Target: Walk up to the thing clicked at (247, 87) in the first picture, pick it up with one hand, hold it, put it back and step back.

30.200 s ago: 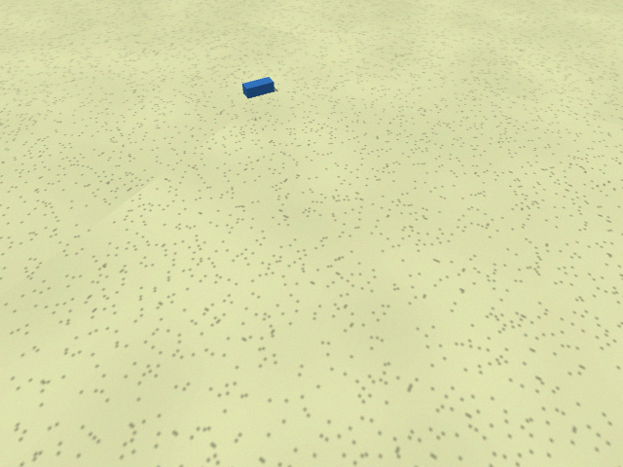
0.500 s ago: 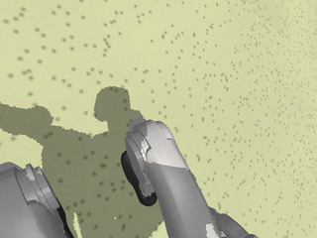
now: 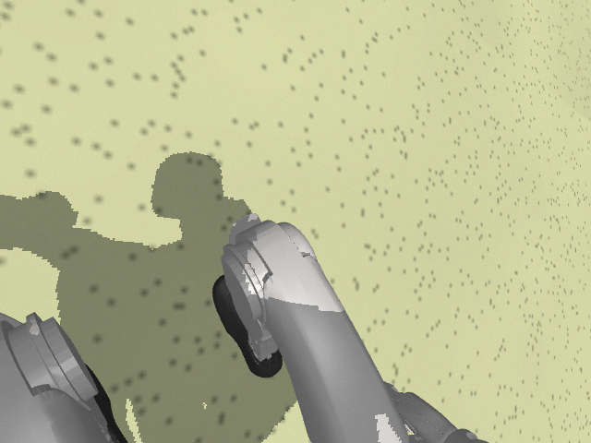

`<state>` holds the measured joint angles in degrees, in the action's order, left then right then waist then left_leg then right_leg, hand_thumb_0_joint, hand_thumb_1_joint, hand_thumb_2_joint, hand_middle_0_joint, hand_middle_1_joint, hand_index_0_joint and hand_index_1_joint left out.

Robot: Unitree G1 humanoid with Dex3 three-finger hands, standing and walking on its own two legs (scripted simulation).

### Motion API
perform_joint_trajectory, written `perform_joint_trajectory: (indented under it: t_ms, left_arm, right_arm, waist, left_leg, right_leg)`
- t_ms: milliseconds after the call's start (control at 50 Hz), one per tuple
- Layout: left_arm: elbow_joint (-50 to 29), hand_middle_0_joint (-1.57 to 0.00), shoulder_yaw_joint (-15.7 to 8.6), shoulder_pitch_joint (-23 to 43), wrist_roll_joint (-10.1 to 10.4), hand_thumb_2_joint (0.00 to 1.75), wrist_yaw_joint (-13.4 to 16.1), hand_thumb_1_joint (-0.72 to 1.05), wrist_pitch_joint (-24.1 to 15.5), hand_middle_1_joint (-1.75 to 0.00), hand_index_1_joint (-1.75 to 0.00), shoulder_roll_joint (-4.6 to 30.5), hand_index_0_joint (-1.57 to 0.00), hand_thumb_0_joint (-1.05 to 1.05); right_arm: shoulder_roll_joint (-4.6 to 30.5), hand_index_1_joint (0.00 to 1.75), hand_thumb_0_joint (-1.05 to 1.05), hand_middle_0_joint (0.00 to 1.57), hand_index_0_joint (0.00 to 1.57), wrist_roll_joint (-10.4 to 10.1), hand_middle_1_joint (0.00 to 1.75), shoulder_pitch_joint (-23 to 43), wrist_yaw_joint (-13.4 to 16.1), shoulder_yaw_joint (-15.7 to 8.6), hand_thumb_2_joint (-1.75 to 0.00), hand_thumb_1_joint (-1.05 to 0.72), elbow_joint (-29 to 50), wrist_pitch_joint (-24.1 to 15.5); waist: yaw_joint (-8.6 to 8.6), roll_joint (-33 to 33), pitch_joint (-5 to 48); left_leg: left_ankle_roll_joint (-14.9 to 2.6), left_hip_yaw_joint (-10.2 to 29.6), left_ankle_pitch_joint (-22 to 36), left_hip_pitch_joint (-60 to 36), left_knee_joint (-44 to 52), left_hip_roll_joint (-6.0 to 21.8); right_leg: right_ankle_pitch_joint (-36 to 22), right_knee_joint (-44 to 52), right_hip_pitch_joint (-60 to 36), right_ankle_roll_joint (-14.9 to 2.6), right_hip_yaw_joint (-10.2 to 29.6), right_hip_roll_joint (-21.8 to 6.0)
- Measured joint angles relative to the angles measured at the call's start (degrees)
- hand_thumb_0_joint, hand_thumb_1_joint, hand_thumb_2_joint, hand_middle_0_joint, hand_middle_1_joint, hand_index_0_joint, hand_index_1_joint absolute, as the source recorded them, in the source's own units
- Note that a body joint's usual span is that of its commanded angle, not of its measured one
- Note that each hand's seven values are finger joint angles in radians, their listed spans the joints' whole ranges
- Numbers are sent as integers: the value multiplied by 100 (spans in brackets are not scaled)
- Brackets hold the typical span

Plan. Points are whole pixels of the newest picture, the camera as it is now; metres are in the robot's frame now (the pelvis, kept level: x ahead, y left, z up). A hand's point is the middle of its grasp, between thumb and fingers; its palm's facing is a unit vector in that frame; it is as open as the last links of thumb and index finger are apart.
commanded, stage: close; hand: left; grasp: from above
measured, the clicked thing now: out of the picture +0.48 +0.37 -0.29
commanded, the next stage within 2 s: settle in 1.58 s
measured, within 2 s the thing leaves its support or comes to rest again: leaves its support in 2.00 s
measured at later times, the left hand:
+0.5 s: hand out of the picture +0.47 +0.36 -0.24, palm faces -0.32 -0.29 -0.90, open 12.9 cm
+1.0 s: hand out of the picture +0.47 +0.36 -0.24, palm faces -0.31 -0.29 -0.91, open 10.9 cm
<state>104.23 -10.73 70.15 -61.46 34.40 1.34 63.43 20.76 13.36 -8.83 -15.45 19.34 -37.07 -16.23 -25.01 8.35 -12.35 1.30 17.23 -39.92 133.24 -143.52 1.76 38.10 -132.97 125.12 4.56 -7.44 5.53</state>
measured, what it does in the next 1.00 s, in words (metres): stands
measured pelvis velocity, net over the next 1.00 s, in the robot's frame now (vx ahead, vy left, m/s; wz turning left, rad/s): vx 0.00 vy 0.00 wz -0.01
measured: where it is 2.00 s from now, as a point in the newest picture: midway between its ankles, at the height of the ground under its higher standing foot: (185, 386)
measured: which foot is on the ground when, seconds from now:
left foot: down 0.00-1.00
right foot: down 0.00-1.00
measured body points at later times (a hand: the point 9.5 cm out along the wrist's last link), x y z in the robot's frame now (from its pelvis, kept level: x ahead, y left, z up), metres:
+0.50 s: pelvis +0.00 +0.00 +0.00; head +0.29 +0.13 +0.32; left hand +0.48 +0.37 -0.19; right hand +0.02 -0.24 -0.03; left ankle +0.07 +0.13 -0.28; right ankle +0.12 -0.13 -0.28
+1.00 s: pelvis +0.00 +0.00 +0.00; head +0.29 +0.13 +0.32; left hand +0.48 +0.37 -0.19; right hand +0.02 -0.24 -0.03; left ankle +0.07 +0.13 -0.28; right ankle +0.12 -0.13 -0.28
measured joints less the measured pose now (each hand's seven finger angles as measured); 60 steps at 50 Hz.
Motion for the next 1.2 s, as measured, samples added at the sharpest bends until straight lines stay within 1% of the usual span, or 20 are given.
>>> perform_joint_trajectory:
  t_ms: [120, 220, 280, 360, 440, 500, 580, 760, 840, 900, 1040, 1140, 1200]
  left_arm:
    - [5, -15, 48, -9, 32, 100, -8, -49, -51, -101, -102, 35, -14, 0]
    - [-49, -17, 28, 14, -33, 94, 42, -44, -62, -99, -99, 39, -17, 0]
    - [-56, -19, 52, 65, -16, 91, 70, -41, -20, -96, -97, 63, -19, 0]
    - [-76, -22, 45, 120, 5, 87, 31, -38, 35, -94, -93, 107, -22, 0]
    - [-65, -24, 97, 93, 24, 84, -29, -34, 85, -91, -91, 99, -25, 0]
    - [-32, -26, 100, 73, 67, 82, -69, -32, 71, -89, -89, 87, -27, 0]
    - [-17, -29, 112, 29, 43, 78, -94, -28, 23, -87, -86, 106, -30, 0]
    - [-42, -35, 112, -1, 32, 72, 14, -19, -84, -82, -81, 102, -36, 0]
    - [-100, -39, 112, 28, 6, 71, 65, -15, -58, -81, -79, 85, -40, 0]
    - [-60, -41, 94, 73, 25, 70, 100, -11, -31, -79, -78, 106, -43, 0]
    - [7, -47, 104, 88, 63, 67, 55, -3, 45, -77, -75, 151, -49, 0]
    - [11, -50, 147, 57, 74, 64, 36, 2, 6, -76, -73, 165, -51, 0]
    - [-3, -51, 129, 38, 79, 61, 37, 2, -32, -74, -71, 185, -53, 0]
  right_arm:
    - [4, 30, 0, 20, 19, 10, 30, 20, 18, 48, -91, -91, 4, -23]
    - [13, 30, 0, 20, 19, 16, 30, 11, 4, 74, -91, -91, 29, -26]
    - [28, 30, 0, 20, 19, 18, 30, 12, -5, 74, -91, -90, 57, -33]
    - [58, 30, 0, 20, 20, 7, 30, 21, 3, 50, -90, -90, 75, -37]
    - [69, 30, 0, 20, 19, -9, 30, 9, 18, 29, -90, -90, 69, -12]
    - [72, 30, 0, 20, 19, -21, 30, 0, 18, 60, -90, -90, 70, 7]
    - [72, 30, 0, 20, 19, -16, 30, -4, 23, 111, -90, -90, 116, 22]
    - [37, 30, 0, 20, 19, 21, 30, 32, 60, 148, -90, -90, 118, 15]
    - [39, 30, 0, 20, 19, 27, 30, 38, 52, 124, -90, -90, 115, -3]
    - [54, 30, 0, 20, 19, 27, 30, 53, 31, 122, -90, -90, 101, -15]
    - [71, 30, 0, 20, 19, 21, 30, 44, 29, 127, -90, -90, 128, 4]
    - [74, 30, 0, 20, 19, 20, 30, 41, 38, 186, -90, -90, 130, 21]
    - [69, 30, 0, 20, 19, 28, 30, 46, 38, 215, -90, -90, 140, 24]
  waist:
    - [-3, 25, -45]
    - [-3, 49, -53]
    - [-20, 54, -48]
    - [-40, 30, -41]
    - [-51, 3, -18]
    - [-56, -4, -9]
    - [-60, 23, -48]
    - [-25, 88, -120]
    - [-22, 95, -117]
    - [-45, 83, -94]
    - [-85, 70, -99]
    - [-85, 70, -121]
    - [-81, 71, -142]
  left_leg:
    - [-4, 25, 2, -10, -1, 9]
    - [9, 34, -4, -30, 11, 10]
    - [9, 44, 0, -31, 19, 7]
    - [-2, 43, 2, -16, 35, 17]
    - [-8, 35, -8, -27, 56, 28]
    - [-6, 35, -3, -34, 74, 27]
    - [-3, 41, 9, -58, 80, 26]
    - [-2, 56, 40, -46, 71, 26]
    - [-4, 53, 32, -45, 72, 25]
    - [-4, 59, 23, -32, 68, 21]
    - [-6, 66, 12, -43, 71, 27]
    - [-1, 73, 14, -58, 79, 32]
    - [2, 81, 19, -65, 78, 31]
  right_leg:
    - [-19, 24, -18, 20, -21, 10]
    - [-24, 37, -33, 4, -33, 3]
    - [-26, 51, -40, 31, -41, -1]
    - [-34, 78, -31, 23, -45, 2]
    - [-33, 101, -40, 20, -43, 1]
    - [-35, 115, -47, 15, -47, -6]
    - [-49, 123, -70, 28, -52, -8]
    - [-86, 127, -63, 14, -66, -4]
    - [-78, 129, -66, 16, -66, -10]
    - [-68, 128, -60, 20, -72, -15]
    - [-66, 140, -71, 22, -81, -16]
    - [-74, 148, -82, 23, -87, -16]
    - [-82, 152, -89, 40, -92, -16]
